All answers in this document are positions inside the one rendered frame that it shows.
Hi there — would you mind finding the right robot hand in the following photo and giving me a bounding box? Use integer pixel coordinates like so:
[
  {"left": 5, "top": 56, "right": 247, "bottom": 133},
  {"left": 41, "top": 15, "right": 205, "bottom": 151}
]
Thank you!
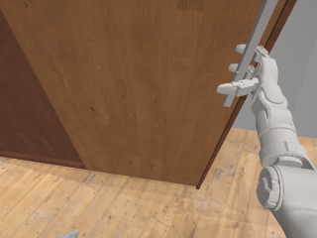
[{"left": 216, "top": 44, "right": 278, "bottom": 97}]

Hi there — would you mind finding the right robot forearm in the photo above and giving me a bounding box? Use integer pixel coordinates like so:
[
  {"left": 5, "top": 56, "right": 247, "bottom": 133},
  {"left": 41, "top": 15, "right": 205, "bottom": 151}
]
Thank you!
[{"left": 251, "top": 82, "right": 317, "bottom": 173}]

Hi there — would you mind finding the wardrobe door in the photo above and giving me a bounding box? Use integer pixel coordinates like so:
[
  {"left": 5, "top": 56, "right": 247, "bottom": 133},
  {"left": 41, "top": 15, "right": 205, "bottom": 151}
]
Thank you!
[
  {"left": 0, "top": 0, "right": 286, "bottom": 186},
  {"left": 0, "top": 9, "right": 83, "bottom": 163}
]

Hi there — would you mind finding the robot right upper arm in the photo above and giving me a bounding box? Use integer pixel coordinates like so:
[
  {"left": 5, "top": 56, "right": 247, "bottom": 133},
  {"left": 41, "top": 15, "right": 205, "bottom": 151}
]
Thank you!
[{"left": 256, "top": 165, "right": 317, "bottom": 238}]

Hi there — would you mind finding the handle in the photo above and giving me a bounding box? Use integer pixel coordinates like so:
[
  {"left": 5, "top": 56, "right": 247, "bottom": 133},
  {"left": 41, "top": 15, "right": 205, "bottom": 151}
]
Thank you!
[{"left": 223, "top": 0, "right": 278, "bottom": 107}]

